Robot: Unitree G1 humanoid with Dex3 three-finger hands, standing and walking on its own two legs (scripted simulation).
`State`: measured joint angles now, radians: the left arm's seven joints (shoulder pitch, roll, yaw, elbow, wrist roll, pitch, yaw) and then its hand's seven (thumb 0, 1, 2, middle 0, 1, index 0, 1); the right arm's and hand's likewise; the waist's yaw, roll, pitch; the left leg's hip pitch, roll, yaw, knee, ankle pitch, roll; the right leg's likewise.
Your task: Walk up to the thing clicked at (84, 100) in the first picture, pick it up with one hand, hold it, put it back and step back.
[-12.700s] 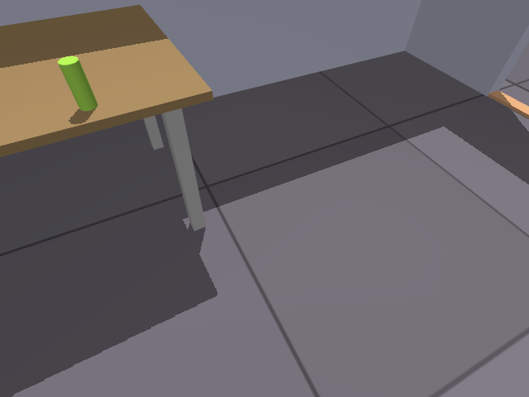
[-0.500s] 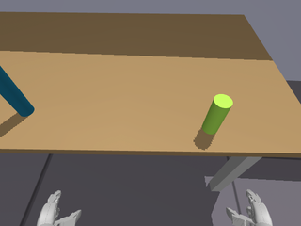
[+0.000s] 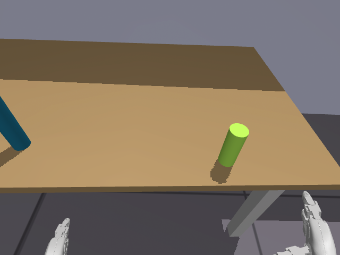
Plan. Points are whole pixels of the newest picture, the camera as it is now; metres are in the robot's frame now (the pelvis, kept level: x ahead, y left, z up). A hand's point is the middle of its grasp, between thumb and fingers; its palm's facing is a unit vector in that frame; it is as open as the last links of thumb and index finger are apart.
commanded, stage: rise first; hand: right
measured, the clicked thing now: (232, 146) +0.41 -0.18 +0.02
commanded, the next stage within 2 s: go down in 0.96 s
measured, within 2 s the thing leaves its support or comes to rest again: neither
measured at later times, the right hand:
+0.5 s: hand (306, 234) +0.16 -0.25 +0.07, palm faces +0.32 +0.86 -0.39, open 17.6 cm
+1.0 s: hand (316, 228) +0.16 -0.25 +0.10, palm faces +0.34 +0.84 -0.42, open 17.5 cm
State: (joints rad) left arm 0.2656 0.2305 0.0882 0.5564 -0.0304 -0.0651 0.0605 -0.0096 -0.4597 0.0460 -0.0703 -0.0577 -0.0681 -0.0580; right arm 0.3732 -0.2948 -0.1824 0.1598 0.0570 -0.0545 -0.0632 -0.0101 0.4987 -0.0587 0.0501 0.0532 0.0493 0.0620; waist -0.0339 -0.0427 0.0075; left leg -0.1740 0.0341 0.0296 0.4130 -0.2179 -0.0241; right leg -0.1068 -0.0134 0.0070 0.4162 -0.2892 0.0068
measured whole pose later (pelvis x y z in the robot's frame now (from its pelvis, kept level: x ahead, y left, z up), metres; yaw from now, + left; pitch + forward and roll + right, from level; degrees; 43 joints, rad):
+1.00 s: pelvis -0.02 +0.01 +0.00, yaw -1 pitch -3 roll +0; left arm 0.25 0.22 0.15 0.64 -0.02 -0.14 0.04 -0.02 -0.54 0.07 -0.06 -0.05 -0.05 -0.06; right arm 0.44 -0.32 -0.30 -0.15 0.05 -0.24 -0.02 -0.02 0.55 -0.05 0.06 0.05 0.06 0.06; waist -0.05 -0.06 0.06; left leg -0.17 0.04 0.04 0.42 -0.19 -0.01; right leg -0.10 -0.01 0.02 0.41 -0.25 0.01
